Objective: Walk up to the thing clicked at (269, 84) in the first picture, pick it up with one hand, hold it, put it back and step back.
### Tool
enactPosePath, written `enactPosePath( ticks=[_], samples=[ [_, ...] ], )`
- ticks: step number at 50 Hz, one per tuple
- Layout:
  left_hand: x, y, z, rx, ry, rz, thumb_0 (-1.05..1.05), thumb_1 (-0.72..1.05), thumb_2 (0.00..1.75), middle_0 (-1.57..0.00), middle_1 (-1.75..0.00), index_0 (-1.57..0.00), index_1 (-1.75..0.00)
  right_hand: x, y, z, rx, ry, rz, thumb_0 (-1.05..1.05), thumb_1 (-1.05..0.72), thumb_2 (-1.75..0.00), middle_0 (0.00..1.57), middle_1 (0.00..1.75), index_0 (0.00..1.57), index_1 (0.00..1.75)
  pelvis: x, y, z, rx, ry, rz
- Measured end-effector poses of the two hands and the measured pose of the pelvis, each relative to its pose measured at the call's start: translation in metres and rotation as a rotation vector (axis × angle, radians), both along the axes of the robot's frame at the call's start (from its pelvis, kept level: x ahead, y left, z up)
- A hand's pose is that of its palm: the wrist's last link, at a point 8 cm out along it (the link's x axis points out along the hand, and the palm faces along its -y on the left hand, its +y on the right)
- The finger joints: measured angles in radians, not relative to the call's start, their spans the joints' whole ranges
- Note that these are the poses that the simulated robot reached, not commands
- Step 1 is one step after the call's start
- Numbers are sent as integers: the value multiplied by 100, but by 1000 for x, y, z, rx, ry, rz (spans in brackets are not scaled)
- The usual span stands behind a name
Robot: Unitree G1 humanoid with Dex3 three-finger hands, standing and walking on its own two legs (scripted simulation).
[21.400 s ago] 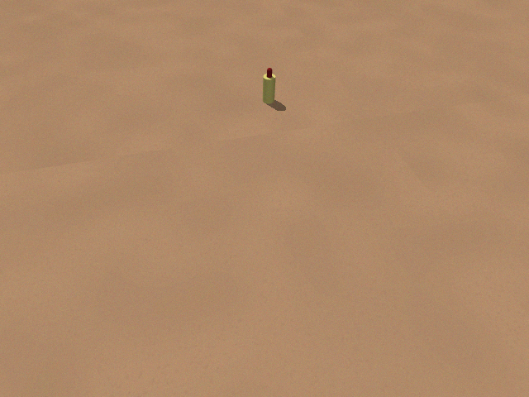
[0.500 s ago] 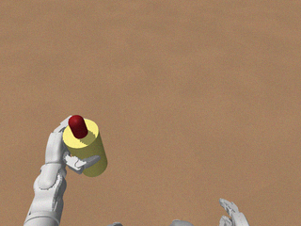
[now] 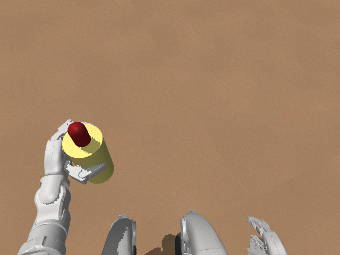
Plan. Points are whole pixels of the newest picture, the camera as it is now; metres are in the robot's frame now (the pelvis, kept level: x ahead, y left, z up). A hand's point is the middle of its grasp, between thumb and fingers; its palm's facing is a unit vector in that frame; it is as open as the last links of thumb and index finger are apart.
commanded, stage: crouch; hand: left
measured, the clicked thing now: (89, 152) +0.36 +0.17 -0.03
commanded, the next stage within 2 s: lower in 1.24 s
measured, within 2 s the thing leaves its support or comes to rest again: neither
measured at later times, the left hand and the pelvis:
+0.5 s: hand (100, 170) +0.39 +0.19 -0.26, palm faces +0.08 -1.00 -0.04, open 11.3 cm; pelvis -0.04 +0.00 -0.21, yaw -2 degrees
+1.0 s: hand (104, 174) +0.41 +0.20 -0.38, palm faces +0.09 -1.00 -0.04, open 11.3 cm; pelvis -0.06 +0.00 -0.31, yaw -4 degrees
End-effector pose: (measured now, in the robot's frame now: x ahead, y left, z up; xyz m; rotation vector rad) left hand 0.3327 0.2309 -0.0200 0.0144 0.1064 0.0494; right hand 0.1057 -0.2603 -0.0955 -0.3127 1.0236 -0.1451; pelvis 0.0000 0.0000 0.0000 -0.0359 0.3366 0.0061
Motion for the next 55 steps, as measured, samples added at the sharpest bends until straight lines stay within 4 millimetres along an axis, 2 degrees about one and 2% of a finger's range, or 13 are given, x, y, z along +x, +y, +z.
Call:
enactPosePath(
  ticks=[7,15,21,27,34,41,48,55],
  samples=[
    [9,1,-78,15,-22,-8,-4,-56,108,-63,-99,-67,-101,-11,-7,-73,-17,71,2,1,-90,-90,20,30,20,30,-8,-1,-68,-10,129,-6],
    [15,10,-156,30,-10,29,-4,-56,108,-62,-100,-65,-103,-20,0,-150,7,132,18,1,-91,-91,20,30,20,30,-23,-2,-133,-14,214,-14],
    [23,14,-207,30,-10,41,-4,-55,108,-61,-101,-65,-104,-33,2,-198,12,165,40,1,-92,-91,20,30,21,30,-37,-2,-179,-17,244,-18],
    [29,11,-254,24,-12,32,-4,-55,108,-61,-101,-65,-104,-53,-1,-237,-4,203,40,0,-92,-91,20,30,21,30,-48,0,-221,-26,248,-24],
    [32,11,-298,27,-5,38,-4,-56,109,-61,-101,-65,-104,-79,-4,-270,-22,257,15,0,-92,-91,20,30,20,30,-56,2,-259,-35,237,-29],
    [37,16,-327,37,-1,46,-4,-56,109,-61,-101,-64,-104,-99,-6,-294,-34,301,10,0,-92,-91,20,30,20,30,-62,3,-286,-41,217,-32],
    [45,18,-348,26,-7,38,-4,-56,109,-61,-101,-65,-104,-107,-9,-309,-53,325,25,0,-92,-91,20,30,21,30,-65,3,-307,-54,196,-41],
    [49,19,-370,15,-4,34,-4,-56,109,-61,-101,-65,-104,-108,-12,-318,-77,343,46,0,-91,-91,20,30,21,30,-64,5,-322,-68,183,-51]
  ],
)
